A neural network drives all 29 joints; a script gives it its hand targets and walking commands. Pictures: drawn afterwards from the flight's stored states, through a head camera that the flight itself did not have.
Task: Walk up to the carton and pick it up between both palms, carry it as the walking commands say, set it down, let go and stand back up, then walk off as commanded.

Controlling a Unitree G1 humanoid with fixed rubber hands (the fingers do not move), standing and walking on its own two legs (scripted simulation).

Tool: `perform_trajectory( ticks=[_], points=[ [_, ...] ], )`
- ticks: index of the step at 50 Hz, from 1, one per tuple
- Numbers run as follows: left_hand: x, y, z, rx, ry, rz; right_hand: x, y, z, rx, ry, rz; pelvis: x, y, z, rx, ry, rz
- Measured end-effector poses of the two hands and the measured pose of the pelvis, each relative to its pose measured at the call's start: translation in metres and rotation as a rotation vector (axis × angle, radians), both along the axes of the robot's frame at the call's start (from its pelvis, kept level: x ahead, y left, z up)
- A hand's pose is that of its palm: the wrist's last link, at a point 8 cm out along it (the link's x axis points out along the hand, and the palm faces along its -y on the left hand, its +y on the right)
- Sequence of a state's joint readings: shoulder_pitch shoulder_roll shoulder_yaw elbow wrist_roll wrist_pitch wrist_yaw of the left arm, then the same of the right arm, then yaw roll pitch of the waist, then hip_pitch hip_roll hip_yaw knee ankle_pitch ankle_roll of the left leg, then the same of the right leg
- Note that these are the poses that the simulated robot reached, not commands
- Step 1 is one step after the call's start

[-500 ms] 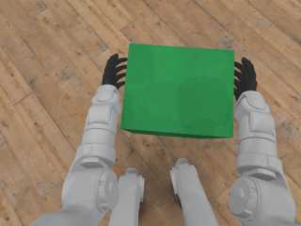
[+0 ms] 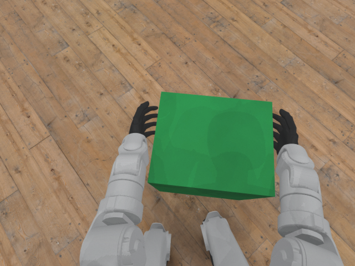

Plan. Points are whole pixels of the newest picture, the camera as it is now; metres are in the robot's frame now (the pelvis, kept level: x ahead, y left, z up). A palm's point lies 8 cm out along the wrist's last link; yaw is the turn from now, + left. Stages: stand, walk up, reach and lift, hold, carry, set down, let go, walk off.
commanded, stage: reach and lift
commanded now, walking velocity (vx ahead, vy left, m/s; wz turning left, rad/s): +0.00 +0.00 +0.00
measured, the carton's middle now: (206, 154) +0.39 -0.08 -0.15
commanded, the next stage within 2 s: none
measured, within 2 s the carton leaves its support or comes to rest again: neither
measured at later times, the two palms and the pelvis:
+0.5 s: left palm (121, 134) +0.40 +0.10 +0.02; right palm (297, 145) +0.35 -0.23 +0.02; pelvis +0.02 -0.01 +0.06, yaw +0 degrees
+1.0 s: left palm (92, 126) +0.39 +0.12 +0.10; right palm (314, 133) +0.34 -0.21 +0.10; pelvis +0.04 +0.00 +0.12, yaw +0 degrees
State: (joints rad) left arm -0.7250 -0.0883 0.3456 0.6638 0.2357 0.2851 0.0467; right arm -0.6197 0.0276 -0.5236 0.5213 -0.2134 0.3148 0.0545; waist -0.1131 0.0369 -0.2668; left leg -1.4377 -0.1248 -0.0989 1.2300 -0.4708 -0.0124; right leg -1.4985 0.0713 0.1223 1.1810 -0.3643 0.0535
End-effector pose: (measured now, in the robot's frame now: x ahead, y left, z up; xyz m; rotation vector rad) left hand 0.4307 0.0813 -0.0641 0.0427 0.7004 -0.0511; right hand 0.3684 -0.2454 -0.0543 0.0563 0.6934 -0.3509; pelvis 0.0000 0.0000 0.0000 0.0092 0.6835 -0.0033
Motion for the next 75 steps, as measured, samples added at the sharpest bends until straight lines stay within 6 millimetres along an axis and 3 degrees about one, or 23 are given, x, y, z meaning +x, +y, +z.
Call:
perform_trajectory(
  ticks=[3, 10, 14, 25, 35, 40, 55, 62, 69, 75],
  points=[
    [-0.002, 0.004, 0.011, -0.007, -0.030, 0.027, 0.006, 0.003, 0.011, 0.031, -0.037, 0.000, 0.004, -0.002, 0.007, 0.004, -0.014, -0.013],
    [-0.010, 0.035, 0.053, 0.014, -0.060, 0.111, 0.025, 0.030, 0.045, 0.072, -0.069, 0.071, 0.018, -0.009, 0.025, 0.012, -0.072, -0.006],
    [-0.021, 0.044, 0.064, 0.026, -0.016, 0.123, 0.021, 0.039, 0.057, 0.051, -0.018, 0.105, 0.022, -0.013, 0.039, 0.006, -0.109, 0.010],
    [-0.027, 0.019, 0.081, 0.027, -0.004, 0.020, -0.021, 0.018, 0.071, 0.040, -0.004, 0.011, 0.019, -0.009, 0.065, -0.008, -0.156, 0.000],
    [-0.035, 0.045, 0.123, 0.021, -0.043, 0.092, -0.005, 0.040, 0.114, 0.044, -0.046, 0.077, 0.017, -0.004, 0.083, 0.002, -0.256, -0.014],
    [-0.042, 0.055, 0.139, 0.016, -0.013, 0.105, -0.007, 0.050, 0.133, 0.028, -0.012, 0.097, 0.024, -0.003, 0.096, -0.005, -0.312, 0.001],
    [-0.048, 0.036, 0.177, 0.020, -0.026, 0.027, -0.039, 0.034, 0.170, 0.009, -0.020, 0.032, 0.046, 0.002, 0.125, -0.016, -0.435, -0.005],
    [-0.067, 0.044, 0.189, 0.022, -0.036, 0.058, -0.042, 0.041, 0.188, 0.013, -0.032, 0.064, 0.047, -0.001, 0.131, -0.012, -0.522, -0.004],
    [-0.068, 0.052, 0.220, 0.045, -0.085, 0.072, -0.037, 0.048, 0.212, 0.024, -0.078, 0.083, 0.042, -0.004, 0.135, -0.011, -0.610, 0.016],
    [-0.068, 0.048, 0.233, 0.046, -0.078, 0.057, -0.045, 0.044, 0.221, 0.020, -0.070, 0.073, 0.040, -0.005, 0.136, -0.012, -0.670, 0.014]
  ],
)
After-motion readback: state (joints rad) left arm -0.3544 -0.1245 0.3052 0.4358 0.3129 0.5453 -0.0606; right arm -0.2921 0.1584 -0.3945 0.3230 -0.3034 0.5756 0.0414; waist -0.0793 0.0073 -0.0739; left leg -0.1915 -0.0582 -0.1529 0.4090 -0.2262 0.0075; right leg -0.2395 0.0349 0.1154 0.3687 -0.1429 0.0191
